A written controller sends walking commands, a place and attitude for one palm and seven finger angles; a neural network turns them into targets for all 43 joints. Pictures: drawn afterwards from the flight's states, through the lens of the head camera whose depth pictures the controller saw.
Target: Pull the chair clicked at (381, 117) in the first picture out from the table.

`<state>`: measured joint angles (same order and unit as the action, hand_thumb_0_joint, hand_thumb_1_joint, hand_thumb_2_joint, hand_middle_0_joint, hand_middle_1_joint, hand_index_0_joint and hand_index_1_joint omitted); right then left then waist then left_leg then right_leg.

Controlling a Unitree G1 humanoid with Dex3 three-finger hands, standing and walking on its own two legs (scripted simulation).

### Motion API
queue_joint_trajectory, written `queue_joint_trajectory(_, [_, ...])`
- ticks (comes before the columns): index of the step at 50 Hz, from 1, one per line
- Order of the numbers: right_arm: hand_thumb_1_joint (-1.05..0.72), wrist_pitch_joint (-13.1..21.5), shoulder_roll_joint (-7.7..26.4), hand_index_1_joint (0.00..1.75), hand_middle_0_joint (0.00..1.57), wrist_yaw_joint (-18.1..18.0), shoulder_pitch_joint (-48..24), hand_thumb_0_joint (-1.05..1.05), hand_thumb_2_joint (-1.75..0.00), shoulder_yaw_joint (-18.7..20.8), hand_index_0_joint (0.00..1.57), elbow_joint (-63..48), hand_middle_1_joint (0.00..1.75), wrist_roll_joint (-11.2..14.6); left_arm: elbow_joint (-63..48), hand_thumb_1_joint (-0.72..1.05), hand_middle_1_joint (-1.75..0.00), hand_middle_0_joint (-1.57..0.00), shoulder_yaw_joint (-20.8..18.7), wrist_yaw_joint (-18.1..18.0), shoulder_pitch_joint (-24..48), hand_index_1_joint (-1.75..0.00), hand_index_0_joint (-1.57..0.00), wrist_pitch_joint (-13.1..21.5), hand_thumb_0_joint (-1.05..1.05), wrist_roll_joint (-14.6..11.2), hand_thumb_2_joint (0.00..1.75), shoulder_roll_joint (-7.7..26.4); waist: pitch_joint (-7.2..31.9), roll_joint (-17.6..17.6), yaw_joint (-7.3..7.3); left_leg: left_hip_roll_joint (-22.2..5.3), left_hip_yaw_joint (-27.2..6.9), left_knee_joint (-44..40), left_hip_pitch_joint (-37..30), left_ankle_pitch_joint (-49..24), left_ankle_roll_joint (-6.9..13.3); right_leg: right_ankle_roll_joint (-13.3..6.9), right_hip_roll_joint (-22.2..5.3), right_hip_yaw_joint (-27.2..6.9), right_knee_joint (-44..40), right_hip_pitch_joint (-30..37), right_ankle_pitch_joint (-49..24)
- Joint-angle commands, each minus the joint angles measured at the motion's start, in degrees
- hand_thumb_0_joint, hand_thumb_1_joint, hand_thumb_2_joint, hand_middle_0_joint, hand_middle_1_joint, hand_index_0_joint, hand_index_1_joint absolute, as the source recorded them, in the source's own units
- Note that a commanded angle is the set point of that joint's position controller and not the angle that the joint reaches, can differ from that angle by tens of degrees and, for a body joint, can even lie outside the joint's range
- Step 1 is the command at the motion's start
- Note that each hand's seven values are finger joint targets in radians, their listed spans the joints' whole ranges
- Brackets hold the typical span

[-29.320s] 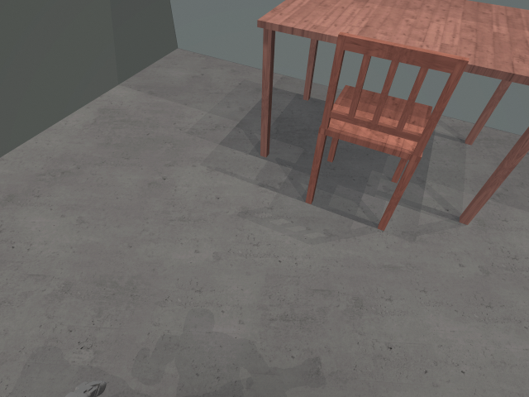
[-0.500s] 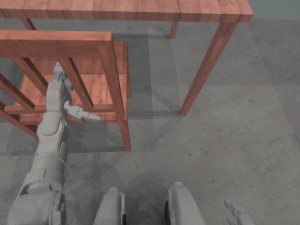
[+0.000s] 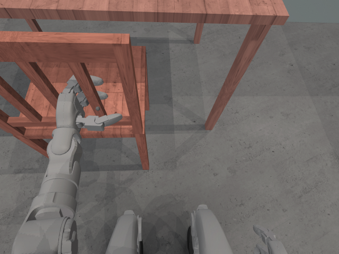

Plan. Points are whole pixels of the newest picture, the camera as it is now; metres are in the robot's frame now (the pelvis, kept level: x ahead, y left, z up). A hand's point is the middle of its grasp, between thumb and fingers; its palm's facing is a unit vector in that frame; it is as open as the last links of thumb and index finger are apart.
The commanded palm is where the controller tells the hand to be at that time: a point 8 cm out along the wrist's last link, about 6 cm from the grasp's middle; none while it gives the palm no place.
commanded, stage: hook a spindle and tug to test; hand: left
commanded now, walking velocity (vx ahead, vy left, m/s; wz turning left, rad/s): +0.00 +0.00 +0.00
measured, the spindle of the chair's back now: (51, 94) +0.48 +0.27 +0.03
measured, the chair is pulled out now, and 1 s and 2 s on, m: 0.00 0.04 0.19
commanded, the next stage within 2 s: step backward, pulling the chair out in 0.88 s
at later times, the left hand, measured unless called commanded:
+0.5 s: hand (98, 108) +0.44 +0.16 +0.03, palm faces +0.01 -1.00 -0.02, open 5.5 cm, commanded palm +0.40 +0.20 +0.03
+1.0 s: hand (97, 124) +0.40 +0.15 +0.03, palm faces -0.01 -1.00 -0.03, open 5.5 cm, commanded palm +0.38 +0.20 +0.03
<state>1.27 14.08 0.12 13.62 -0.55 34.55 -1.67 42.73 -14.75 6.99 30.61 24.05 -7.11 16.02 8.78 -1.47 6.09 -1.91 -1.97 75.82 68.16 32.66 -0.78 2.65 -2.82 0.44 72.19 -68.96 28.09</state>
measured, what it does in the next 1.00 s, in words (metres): stands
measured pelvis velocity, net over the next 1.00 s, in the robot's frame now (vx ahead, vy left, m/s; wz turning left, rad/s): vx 0.02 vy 0.00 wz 0.01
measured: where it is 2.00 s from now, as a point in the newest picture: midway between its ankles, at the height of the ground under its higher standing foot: outside the picture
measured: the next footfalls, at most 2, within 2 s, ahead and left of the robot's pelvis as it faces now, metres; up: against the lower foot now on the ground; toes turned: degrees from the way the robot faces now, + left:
none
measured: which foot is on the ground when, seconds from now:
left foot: down 0.00-1.00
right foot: down 0.00-1.00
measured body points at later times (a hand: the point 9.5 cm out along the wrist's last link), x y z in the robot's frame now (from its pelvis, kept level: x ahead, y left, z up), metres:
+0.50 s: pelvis +0.02 +0.00 +0.01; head +0.15 +0.01 +0.44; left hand +0.43 +0.21 +0.03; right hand +0.11 -0.26 -0.11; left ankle +0.02 +0.12 -0.61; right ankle +0.05 -0.15 -0.61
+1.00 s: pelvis +0.02 +0.00 +0.01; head +0.14 +0.01 +0.44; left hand +0.39 +0.21 +0.03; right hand +0.16 -0.25 -0.11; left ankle +0.02 +0.12 -0.61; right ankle +0.05 -0.15 -0.61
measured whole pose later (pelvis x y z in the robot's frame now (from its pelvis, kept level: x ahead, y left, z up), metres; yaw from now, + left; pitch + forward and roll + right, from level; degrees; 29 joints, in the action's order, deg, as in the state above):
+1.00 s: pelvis +0.02 +0.00 +0.01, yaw +0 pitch +24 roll -2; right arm 1.4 13.6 0.0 11.5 -0.2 32.7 -1.3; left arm 29.3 -9.9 7.7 16.7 23.7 -8.4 12.8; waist 9.3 -1.3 3.7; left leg -1.7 -2.1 74.6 64.3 34.0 -0.9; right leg 2.6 -3.1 0.6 71.5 -65.2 29.9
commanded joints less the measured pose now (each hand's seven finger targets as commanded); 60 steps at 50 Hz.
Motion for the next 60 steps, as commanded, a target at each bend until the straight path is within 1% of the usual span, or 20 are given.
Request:
queue_joint_trajectory(1, [-0.9, 1.5, 9.2, 0.3, 0.2, -0.8, 4.9, 0.0, -0.9, 3.2, 0.2, -4.9, 0.3, 0.1, -13.0, 0.45, -1.45, -0.5, -0.4, 0.9, 20.9, -1.45, -0.5, 4.9, 0.0, 0.7, 0.71, 9.3, 28.1, -2.4, 1.66, 1.5, 0.4, -10.1, -17.8, -17.5, 0.8, -3.9, 2.6, 1.9, -8.5, 15.2, -11.6])
queue_joint_trajectory(4, [-0.9, 1.5, 9.2, 0.3, 0.2, -0.8, 5.0, 0.0, -0.9, 3.2, 0.2, -5.1, 0.3, 0.1, -13.3, 0.62, -1.45, -0.5, -0.6, 1.0, 21.0, -1.45, -0.5, 5.1, 0.0, 1.0, 0.78, 9.9, 28.5, -4.7, 1.11, 1.5, 0.1, -10.4, -19.0, -18.5, 0.7, -4.3, 2.7, 2.0, -8.0, 14.5, -11.6])
queue_joint_trajectory(7, [-0.9, 1.3, 9.1, 0.3, 0.2, -0.6, 5.3, 0.0, -0.9, 3.4, 0.2, -5.3, 0.3, 0.2, -13.4, 0.79, -1.45, -0.5, -0.7, 1.1, 17.7, -1.45, -0.5, 4.5, 0.0, 0.3, 0.85, 8.7, 29.9, -4.2, 0.68, 1.3, 0.4, -10.4, -20.5, -21.3, 0.5, -4.2, 2.7, 2.1, -8.3, 15.7, -14.0])
queue_joint_trajectory(9, [-0.9, 1.3, 9.0, 0.3, 0.2, -0.6, 5.4, 0.0, -0.9, 3.4, 0.2, -5.2, 0.3, 0.2, -13.2, 0.9, -1.45, -0.5, 0.3, 1.2, 18.1, -1.45, -0.5, 4.1, 0.0, -0.1, 0.9, 7.5, 29.0, -2.9, 1.36, 1.3, 0.3, -10.3, -19.9, -21.7, 0.7, -4.1, 2.7, 2.2, -8.2, 15.6, -14.6])
queue_joint_trajectory(16, [-0.9, 0.9, 8.8, 0.3, 0.2, -0.3, 5.3, 0.0, -0.9, 3.4, 0.2, -5.6, 0.3, 0.3, -14.7, 0.9, -1.45, -0.5, -1.0, 1.0, 13.3, -1.45, -0.5, 4.3, 0.0, -0.1, 0.9, 8.7, 28.4, -1.7, 0.05, 1.4, 0.9, -10.9, -18.8, -21.6, 0.8, -4.0, 2.8, 2.0, -8.6, 18.4, -15.8])
queue_joint_trajectory(19, [-0.9, 0.8, 8.7, 0.3, 0.2, 0.0, 5.3, 0.0, -0.9, 3.6, 0.2, -6.3, 0.3, 0.2, -17.3, 0.9, -1.45, -0.5, 0.0, 0.9, 10.4, -1.45, -0.5, 4.6, 0.0, 0.4, 0.9, 8.2, 29.8, -3.7, -0.44, 1.2, 1.0, -10.6, -20.8, -25.0, 0.7, -4.2, 2.8, 1.9, -7.9, 18.3, -18.2])
queue_joint_trajectory(22, [-0.9, 0.5, 8.5, 0.3, 0.2, 0.3, 4.9, 0.0, -0.9, 3.6, 0.2, -6.9, 0.3, 0.4, -18.9, 0.9, -1.45, -0.5, -0.4, 1.1, 6.1, -1.45, -0.5, 4.5, 0.0, 0.0, 0.9, 8.3, 28.9, -3.2, -1.25, 1.1, 1.2, -11.3, -20.6, -25.7, 0.4, -4.2, 2.7, 1.9, -8.2, 19.9, -19.1])
queue_joint_trajectory(23, [-0.9, 0.5, 8.3, 0.3, 0.2, 0.3, 4.7, 0.0, -0.9, 3.6, 0.2, -7.1, 0.3, 0.4, -19.8, 0.9, -1.45, -0.5, 1.0, 1.2, 6.2, -1.45, -0.5, 4.5, 0.0, 0.0, 0.9, 6.8, 28.5, -2.9, -0.8, 1.1, 1.3, -11.2, -20.9, -26.1, 0.6, -4.1, 2.7, 1.9, -8.3, 20.0, -19.8])
queue_joint_trajectory(34, [-0.9, 0.8, 8.1, 0.3, 0.2, 0.0, 3.6, 0.0, -0.9, 3.8, 0.2, -7.7, 0.3, 0.5, -25.5, 0.9, -1.45, -0.5, 2.8, 1.1, 1.1, -1.45, -0.5, 4.5, 0.0, -1.1, 0.9, 5.0, 25.9, -2.6, -0.63, 1.1, 0.9, -11.1, -21.0, -26.7, 0.7, -4.1, 2.6, 2.2, -8.1, 19.6, -20.5])
queue_joint_trajectory(40, [-0.9, 1.2, 7.8, 0.3, 0.2, -0.1, 2.9, 0.0, -0.9, 4.0, 0.2, -8.1, 0.3, 0.6, -28.4, 0.9, -1.45, -0.5, 3.6, 1.5, -3.9, -1.45, -0.5, 4.0, 0.0, -1.5, 0.9, 3.7, 27.5, -3.5, -1.72, 1.0, 0.7, -11.1, -23.7, -30.1, 0.2, -4.2, 2.3, 2.4, -7.8, 19.7, -21.6])
queue_joint_trajectory(43, [-0.9, 1.3, 7.9, 0.3, 0.2, -0.5, 2.2, 0.0, -0.9, 3.8, 0.2, -7.8, 0.3, 0.6, -28.0, 0.9, -1.45, -0.5, 3.3, 1.4, -1.8, -1.45, -0.5, 3.8, 0.0, -1.6, 0.9, 4.3, 25.9, -0.6, -0.92, 1.3, 0.9, -10.7, -20.6, -25.7, 0.7, -3.9, 2.4, 2.2, -8.1, 20.2, -20.4])
queue_joint_trajectory(47, [-0.9, 1.8, 7.8, 0.3, 0.2, -0.9, 1.5, 0.0, -0.9, 3.5, 0.2, -7.3, 0.3, 0.6, -26.4, 0.9, -1.45, -0.5, 3.9, 1.2, 2.2, -1.45, -0.5, 4.1, 0.0, -1.0, 0.9, 3.8, 24.1, -1.5, -0.36, 1.5, 0.6, -10.4, -19.2, -22.1, 0.6, -4.0, 2.3, 2.3, -7.8, 17.7, -16.8])
queue_joint_trajectory(49, [-0.9, 2.1, 8.0, 0.3, 0.2, -1.2, 1.5, 0.0, -0.9, 3.4, 0.2, -7.3, 0.3, 0.5, -26.7, 0.9, -1.45, -0.5, 3.4, 1.1, 4.4, -1.45, -0.5, 4.2, 0.0, -1.1, 0.9, 4.7, 25.0, -2.1, -0.28, 1.7, 0.8, -9.9, -18.6, -21.2, 0.8, -4.1, 2.2, 2.0, -7.7, 17.8, -16.3])
queue_joint_trajectory(50, [-0.9, -2.6, 7.1, 0.3, 0.2, -3.1, 5.5, 0.0, -0.9, 4.0, 0.2, -11.9, 0.3, 4.1, -37.8, 0.9, -1.45, -0.5, -2.5, -5.5, 8.4, -1.45, -0.5, -1.8, 0.0, 5.4, 0.9, 22.0, 40.6, -4.4, -4.8, 1.3, 3.4, -22.5, -39.1, -21.0, 1.9, -4.5, -0.9, -4.2, -20.2, 44.4, -19.7])
queue_joint_trajectory(51, [-0.9, -3.5, 6.0, 0.3, 0.2, -4.5, 5.4, 0.0, -0.9, 4.1, 0.2, -13.8, 0.3, 4.6, -40.1, 0.9, -1.45, -0.5, 1.9, -7.9, 7.6, -1.45, -0.5, -5.2, 0.0, 5.4, 0.9, 15.8, 37.8, -7.2, -2.89, 2.0, 3.8, -25.2, -43.4, -23.8, 2.1, -4.3, -0.6, -3.4, -22.8, 47.6, -28.5])
queue_joint_trajectory(53, [-0.9, -4.4, 5.4, 0.3, 0.2, -5.7, 3.9, 0.0, -0.9, 3.7, 0.2, -13.7, 0.3, 5.0, -36.8, 0.9, -1.45, -0.5, 3.7, -9.7, -0.1, -1.45, -0.5, -9.7, 0.0, 5.9, 0.9, 12.3, 34.2, -8.2, -2.69, 1.1, 2.6, -26.6, -43.8, -30.0, 1.6, -4.1, -1.7, -2.6, -22.5, 45.9, -35.8])
queue_joint_trajectory(56, [-0.9, -6.5, 5.5, 0.3, 0.2, -7.0, 3.5, 0.0, -0.9, 2.2, 0.2, -10.8, 0.3, 5.2, -22.1, 0.9, -1.45, -0.5, 7.7, -11.6, -5.0, -1.45, -0.5, -14.9, 0.0, 6.2, 0.9, 6.7, 20.2, -1.1, -1.65, -1.8, 0.1, -31.1, -41.4, -32.1, 1.8, -2.7, -1.6, -0.8, -25.2, 43.4, -35.3])
queue_joint_trajectory(58, [-0.9, -7.0, 6.2, 0.3, 0.2, -7.4, 3.7, 0.0, -0.9, 1.9, 0.2, -8.8, 0.3, 4.9, -15.5, 0.9, -1.45, -0.5, 9.0, -12.5, -0.7, -1.45, -0.5, -15.5, 0.0, 6.5, 0.9, 6.2, 12.8, 1.3, -1.16, -3.5, -0.4, -34.5, -40.2, -30.6, 2.1, -1.9, -1.9, -0.8, -28.5, 43.2, -34.3])
queue_joint_trajectory(59, [-0.9, -6.8, 6.6, 0.3, 0.2, -7.9, 3.6, 0.0, -0.9, 2.1, 0.2, -8.2, 0.3, 4.6, -15.8, 0.9, -1.45, -0.5, 7.8, -13.0, 3.7, -1.45, -0.5, -14.2, 0.0, 6.6, 0.9, 8.4, 12.6, -0.8, -1.38, -4.0, -0.7, -36.1, -41.6, -32.1, 2.0, -1.9, -2.2, -0.9, -29.7, 43.6, -34.7])
queue_joint_trajectory(60, [-0.9, -6.6, 6.5, 0.3, 0.2, -7.9, 3.6, 0.0, -0.9, 1.8, 0.2, -7.4, 0.3, 4.4, -12.7, 0.9, -1.45, -0.5, 8.4, -13.4, 4.4, -1.45, -0.5, -13.6, 0.0, 6.9, 0.9, 7.7, 11.6, -3.0, -1.59, -4.5, -1.0, -37.6, -43.2, -33.4, 1.9, -1.7, -2.1, -1.1, -30.6, 43.9, -34.2])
